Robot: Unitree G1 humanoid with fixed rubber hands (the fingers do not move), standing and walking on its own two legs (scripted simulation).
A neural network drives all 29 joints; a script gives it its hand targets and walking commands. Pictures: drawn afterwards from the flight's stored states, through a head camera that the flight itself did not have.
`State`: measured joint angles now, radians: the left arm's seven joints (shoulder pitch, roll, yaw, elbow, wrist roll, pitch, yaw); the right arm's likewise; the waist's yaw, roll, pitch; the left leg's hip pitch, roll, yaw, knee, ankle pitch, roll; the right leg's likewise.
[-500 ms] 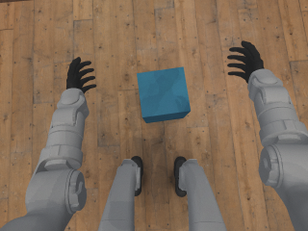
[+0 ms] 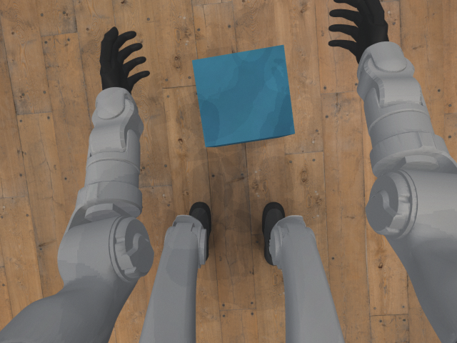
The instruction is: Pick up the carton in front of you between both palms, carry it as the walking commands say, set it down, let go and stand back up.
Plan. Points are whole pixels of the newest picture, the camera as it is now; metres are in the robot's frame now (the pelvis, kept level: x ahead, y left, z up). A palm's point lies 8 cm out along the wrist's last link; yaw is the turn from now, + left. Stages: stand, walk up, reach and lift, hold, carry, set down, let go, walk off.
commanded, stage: reach and lift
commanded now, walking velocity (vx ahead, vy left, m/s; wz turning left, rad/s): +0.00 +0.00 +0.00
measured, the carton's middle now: (243, 105) +0.50 -0.01 -0.49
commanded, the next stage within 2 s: none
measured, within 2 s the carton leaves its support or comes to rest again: leaves its support in 1.42 s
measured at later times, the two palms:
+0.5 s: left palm (161, 110) +0.48 +0.18 -0.37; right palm (320, 88) +0.51 -0.19 -0.37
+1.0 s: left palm (172, 110) +0.48 +0.17 -0.42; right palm (309, 94) +0.51 -0.18 -0.42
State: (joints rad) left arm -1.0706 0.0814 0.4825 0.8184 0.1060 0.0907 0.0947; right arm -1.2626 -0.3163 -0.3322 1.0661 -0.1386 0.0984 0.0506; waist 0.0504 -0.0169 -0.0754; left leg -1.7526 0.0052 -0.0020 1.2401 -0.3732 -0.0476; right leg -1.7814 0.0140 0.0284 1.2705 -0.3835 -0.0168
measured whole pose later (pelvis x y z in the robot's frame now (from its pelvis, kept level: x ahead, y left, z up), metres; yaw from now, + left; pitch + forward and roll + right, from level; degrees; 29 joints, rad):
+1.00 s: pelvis -0.05 +0.01 -0.24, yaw +1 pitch +38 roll +4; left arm -1.42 0.23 0.17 1.11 -0.22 0.03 0.18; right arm -1.55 -0.45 0.02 1.24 0.21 0.05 -0.05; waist 0.03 0.04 0.35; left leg -2.26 -0.05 -0.01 2.18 -0.58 -0.06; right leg -2.29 0.01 0.05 2.21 -0.58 0.00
